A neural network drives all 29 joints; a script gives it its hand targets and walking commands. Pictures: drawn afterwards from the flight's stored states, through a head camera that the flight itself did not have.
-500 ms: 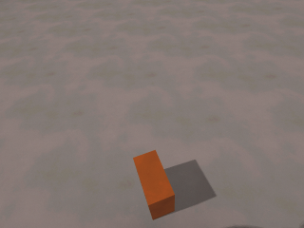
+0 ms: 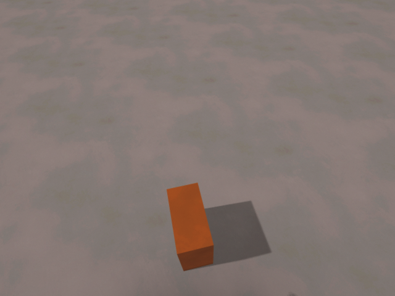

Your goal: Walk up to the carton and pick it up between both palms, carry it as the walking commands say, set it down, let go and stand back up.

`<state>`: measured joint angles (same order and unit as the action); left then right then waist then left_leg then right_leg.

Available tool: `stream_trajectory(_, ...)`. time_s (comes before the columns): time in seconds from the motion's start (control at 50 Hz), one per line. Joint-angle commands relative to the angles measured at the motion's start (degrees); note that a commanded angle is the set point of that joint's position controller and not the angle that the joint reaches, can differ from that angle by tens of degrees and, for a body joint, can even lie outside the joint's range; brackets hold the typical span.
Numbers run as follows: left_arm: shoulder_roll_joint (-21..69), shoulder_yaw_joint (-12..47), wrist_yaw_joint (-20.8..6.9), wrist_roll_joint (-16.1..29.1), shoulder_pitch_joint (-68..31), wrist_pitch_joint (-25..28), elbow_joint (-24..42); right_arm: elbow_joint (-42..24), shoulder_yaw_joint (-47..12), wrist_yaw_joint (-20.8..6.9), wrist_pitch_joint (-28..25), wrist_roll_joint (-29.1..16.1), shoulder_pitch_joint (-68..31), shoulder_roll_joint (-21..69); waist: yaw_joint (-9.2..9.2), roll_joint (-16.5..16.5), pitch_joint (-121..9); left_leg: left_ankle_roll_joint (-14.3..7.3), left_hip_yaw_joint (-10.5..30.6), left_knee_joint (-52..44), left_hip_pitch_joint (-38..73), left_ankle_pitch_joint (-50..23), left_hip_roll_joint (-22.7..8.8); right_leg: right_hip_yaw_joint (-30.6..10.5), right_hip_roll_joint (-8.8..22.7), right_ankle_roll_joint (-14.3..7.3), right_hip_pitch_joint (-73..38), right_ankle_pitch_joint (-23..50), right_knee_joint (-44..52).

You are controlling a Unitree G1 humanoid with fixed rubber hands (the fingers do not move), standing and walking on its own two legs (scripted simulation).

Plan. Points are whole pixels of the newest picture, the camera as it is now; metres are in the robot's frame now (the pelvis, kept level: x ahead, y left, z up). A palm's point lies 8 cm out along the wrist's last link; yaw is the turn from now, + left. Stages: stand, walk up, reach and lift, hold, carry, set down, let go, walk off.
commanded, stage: walk up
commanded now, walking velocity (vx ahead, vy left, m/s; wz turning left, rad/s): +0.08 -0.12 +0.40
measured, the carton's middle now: (190, 227) +0.49 +0.08 -0.62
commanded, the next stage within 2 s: none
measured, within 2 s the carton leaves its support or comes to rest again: neither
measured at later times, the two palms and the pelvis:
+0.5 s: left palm out of the picture -0.05 +0.27 -0.14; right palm (284, 253) +0.24 -0.17 -0.12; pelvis +0.06 +0.03 +0.00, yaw +9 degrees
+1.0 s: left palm out of the picture +0.08 +0.28 -0.12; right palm out of the picture +0.10 -0.18 -0.13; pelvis +0.06 +0.04 +0.01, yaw +9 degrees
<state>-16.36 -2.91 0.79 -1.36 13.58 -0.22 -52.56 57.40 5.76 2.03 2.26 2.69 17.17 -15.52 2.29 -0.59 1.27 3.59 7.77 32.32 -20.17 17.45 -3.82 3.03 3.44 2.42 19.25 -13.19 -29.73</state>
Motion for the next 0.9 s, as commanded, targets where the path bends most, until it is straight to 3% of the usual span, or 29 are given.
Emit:
stream_trajectory(0.0,-11.8,-1.3,0.8,-0.4,6.4,0.0,1.3,-7.7,-1.5,-0.1,-0.7,0.1,-3.1,0.3,-3.63,20.7,-5.3,-2.5,-7.0,26.8,-16.9,17.7,3.7,-23.6,21.8,-10.0,-9.9,-12.6,22.1)
stream_trajectory(0.02,-8.9,-0.7,0.8,-0.5,2.4,0.1,1.5,-7.0,-1.4,-0.5,-0.7,-0.2,-2.6,-0.8,-1.81,14.4,-3.1,-3.0,-6.2,31.7,-16.3,13.3,2.0,-21.7,19.6,-11.2,-7.3,-16.5,22.4)
stream_trajectory(0.04,-7.3,-0.6,0.5,-0.6,1.8,1.0,1.4,-6.0,-0.9,-1.4,-0.5,-0.3,-2.3,-1.6,-1.67,7.3,-1.1,-2.7,-5.1,33.0,-17.3,7.2,0.2,-20.4,18.8,-10.0,-7.1,-22.2,23.1)
stream_trajectory(0.06,-6.2,-0.3,0.4,-0.4,1.6,1.8,0.9,-5.4,-0.6,-2.5,-0.7,-0.4,-2.0,-2.2,-1.27,6.9,-0.9,-2.1,-4.9,32.2,-17.2,1.2,-0.9,-17.0,16.0,-8.7,-8.7,-23.1,23.4)
stream_trajectory(0.1,-4.2,0.1,1.1,-0.2,4.8,2.7,-0.8,-5.5,-0.9,-3.1,-0.9,-0.6,-4.2,-2.2,-2.60,6.0,1.9,-1.2,-6.4,28.0,-17.4,-1.4,-0.3,-8.6,13.5,-8.5,-12.1,-2.3,21.1)
stream_trajectory(0.12,-3.6,0.4,1.4,-0.3,5.8,2.9,-1.7,-5.5,-1.2,-2.8,-0.8,-1.0,-4.2,-1.7,-2.37,6.4,2.1,-0.3,-7.5,25.5,-15.3,0.2,0.5,-4.9,12.7,-9.2,-12.9,14.4,18.0)
stream_trajectory(0.14,-3.5,0.2,1.5,-0.4,8.2,3.3,-2.4,-5.3,-1.6,-2.4,-0.6,-1.3,-4.4,-1.0,-2.96,5.9,1.5,0.2,-8.2,23.2,-14.1,1.3,1.0,-3.7,13.8,-10.1,-14.5,27.6,15.3)
stream_trajectory(0.16,-5.5,-0.9,1.6,-0.6,12.8,3.7,-3.5,-5.5,-1.3,-2.3,0.0,-0.9,-6.1,-1.2,-4.63,3.5,1.2,0.6,-8.0,24.3,-17.6,2.3,0.8,-7.7,18.6,-11.5,-18.7,35.2,13.9)
stream_trajectory(0.18,-6.1,-1.1,1.8,-0.4,14.3,3.8,-4.4,-5.7,-1.6,-2.5,0.5,-0.7,-7.2,-0.6,-4.89,4.3,-0.1,0.5,-7.3,24.7,-19.0,1.5,0.2,-8.3,19.8,-11.9,-21.0,36.5,13.5)
stream_trajectory(0.2,-4.8,-0.5,1.6,-0.7,11.9,3.9,-4.2,-5.4,-2.4,-2.7,0.5,-1.4,-7.7,0.5,-4.37,8.6,-1.2,0.1,-7.5,21.8,-16.1,0.5,0.2,-5.0,17.4,-11.2,-20.1,34.8,13.7)
stream_trajectory(0.22,-4.6,-0.5,1.3,-1.0,11.1,3.9,-4.2,-5.6,-2.7,-2.9,0.7,-1.7,-9.2,0.7,-4.58,10.6,-0.8,-0.3,-8.3,19.5,-13.8,0.0,0.4,-3.6,16.4,-10.5,-18.8,32.6,13.8)
stream_trajectory(0.26,-5.2,-0.6,1.1,-1.2,10.9,3.5,-4.4,-5.8,-2.9,-3.3,0.9,-1.8,-11.8,0.7,-5.50,10.5,0.5,-1.0,-9.4,16.3,-11.5,0.0,0.6,-3.5,16.8,-10.7,-17.2,28.9,14.5)
stream_trajectory(0.3,-7.0,-1.2,1.5,-1.1,12.2,3.0,-4.9,-6.5,-2.8,-3.6,1.3,-1.7,-14.6,0.3,-6.30,8.9,1.5,-1.1,-9.3,14.9,-12.1,0.7,0.2,-4.6,19.6,-11.3,-18.5,35.9,12.8)
stream_trajectory(0.38,-7.2,-1.2,1.5,-0.7,9.4,2.0,-4.5,-6.6,-2.7,-3.2,0.9,-2.6,-13.2,-0.1,-5.19,11.9,-0.2,-2.2,-11.2,6.4,-2.8,1.7,1.7,-0.6,17.6,-9.1,-16.6,43.1,6.9)
stream_trajectory(0.42,-7.3,-1.2,1.5,-0.3,9.7,1.1,-4.3,-6.2,-2.2,-3.1,0.5,-2.6,-10.1,-0.2,-3.83,10.8,-2.2,-3.1,-12.5,-1.8,3.6,-2.2,2.6,1.2,16.4,-7.5,-14.5,37.6,0.0)
stream_trajectory(0.44,-5.7,-0.7,1.2,0.1,10.5,0.7,-4.3,-5.4,-1.9,-2.9,-0.3,-2.2,-7.6,-0.9,-2.85,7.9,-3.9,-4.1,-12.6,-8.6,10.8,-10.5,2.5,3.4,13.5,-5.2,-10.9,28.7,-5.5)
stream_trajectory(0.46,-1.4,0.6,0.8,0.4,12.5,0.5,-3.8,-4.8,-1.3,-2.5,-1.5,-1.1,-4.7,-3.3,-2.32,1.5,-6.6,-5.5,-5.7,-12.4,19.8,-23.2,-4.5,5.7,8.5,-2.0,-3.3,8.7,-11.8)
stream_trajectory(0.48,4.3,2.2,0.7,-0.2,14.0,0.0,-3.1,-5.0,-0.6,-2.0,-2.8,-1.5,-2.4,-7.0,-1.38,-10.2,-7.8,-11.7,10.5,-11.9,24.4,-46.4,-20.0,4.7,2.3,0.4,7.5,-19.8,-20.8)
stream_trajectory(0.5,1.8,1.4,1.0,0.2,11.1,-1.1,-2.9,-3.6,-0.4,-1.3,-2.7,-2.0,0.3,-7.0,0.26,-8.6,-8.4,-16.4,7.7,-10.4,20.3,-48.2,-20.8,-1.0,2.4,-0.8,5.3,-22.7,-27.2)
stream_trajectory(0.52,2.0,1.4,0.6,0.3,9.9,-1.3,-3.6,-3.6,-1.7,-0.8,-2.9,-2.0,-3.8,-2.8,-1.55,-5.6,-6.8,-15.3,2.6,-11.7,16.9,-43.5,-17.1,-3.0,3.1,-1.5,4.0,-19.3,-25.7)
stream_trajectory(0.54,2.5,1.6,0.2,0.4,9.2,-1.2,-4.0,-3.8,-2.2,-0.6,-3.0,-2.1,-7.7,-0.7,-3.10,-5.6,-3.4,-13.8,-0.7,-13.0,14.3,-39.5,-13.4,-3.6,3.3,-1.7,3.1,-16.3,-23.3)
stream_trajectory(0.58,2.2,1.7,0.1,-0.2,9.8,-1.4,-4.6,-3.2,-2.5,-0.3,-3.3,-1.9,-8.8,-0.2,-3.89,-7.8,-1.7,-12.9,-4.5,-13.7,13.0,-42.4,-10.6,-2.7,2.1,-2.0,0.5,-13.0,-20.3)
stream_trajectory(0.64,1.8,1.5,0.5,-0.6,8.4,-2.0,-3.9,-1.5,-2.1,-0.3,-3.7,-1.5,-6.9,-0.7,-3.49,-6.6,-2.4,-13.3,-5.1,-13.5,14.0,-40.6,-9.9,-2.5,1.0,-2.7,-2.2,-11.4,-15.0)
stream_trajectory(0.72,2.6,1.7,0.8,-0.7,5.3,-2.3,-3.0,-0.1,-1.9,-0.1,-3.2,-1.5,-5.5,-0.9,-2.78,-7.2,-1.0,-13.3,-2.3,-15.5,12.6,-28.1,-10.2,-1.5,0.3,-3.5,-4.7,-9.2,-7.2)
stream_trajectory(0.76,2.9,2.0,0.9,-0.7,5.6,-1.7,-3.6,0.5,-1.9,-0.1,-2.8,-1.9,-5.8,-0.9,-3.70,-5.8,-0.6,-11.7,-1.8,-15.7,10.7,-20.7,-9.2,-0.3,-0.1,-4.2,-8.7,-3.7,0.5)
stream_trajectory(0.8,1.6,1.9,1.1,-1.2,6.1,-0.4,-4.1,0.8,-2.2,-0.4,-2.4,-2.6,-5.1,0.3,-3.81,-3.0,-0.3,-8.4,-2.3,-14.9,6.5,-14.5,-6.8,-1.4,3.2,-5.0,-14.8,2.3,8.4)
stream_trajectory(0.82,0.4,2.0,0.9,-0.6,3.4,-0.2,-4.2,1.1,-2.9,-0.6,-2.3,-2.7,-4.4,2.0,-2.74,2.4,1.9,-6.6,-4.4,-15.9,5.6,-8.3,-3.0,-4.0,5.0,-5.6,-13.0,2.2,10.0)
stream_trajectory(0.84,0.2,2.0,0.8,-0.3,2.4,-0.2,-4.4,1.1,-3.0,-0.5,-2.1,-2.9,-4.4,2.2,-2.39,5.1,2.6,-5.8,-5.5,-14.3,8.1,-7.2,-1.2,-5.8,5.7,-6.2,-10.3,1.5,11.7)
stream_trajectory(0.88,1.0,2.2,0.8,-0.2,1.4,0.2,-4.8,2.0,-3.2,-0.6,-2.2,-2.9,-2.9,2.1,-1.65,5.2,2.1,-5.1,-5.6,-13.6,10.9,-9.0,-1.1,-5.8,5.6,-5.9,-9.3,1.9,13.8)
